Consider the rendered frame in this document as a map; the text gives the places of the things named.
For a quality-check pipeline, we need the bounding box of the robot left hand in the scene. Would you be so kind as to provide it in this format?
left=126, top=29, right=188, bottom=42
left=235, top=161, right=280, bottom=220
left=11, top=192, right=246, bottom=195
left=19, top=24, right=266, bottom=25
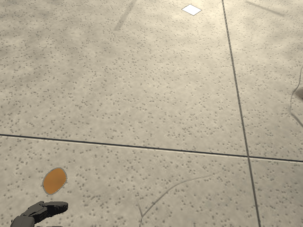
left=10, top=201, right=68, bottom=227

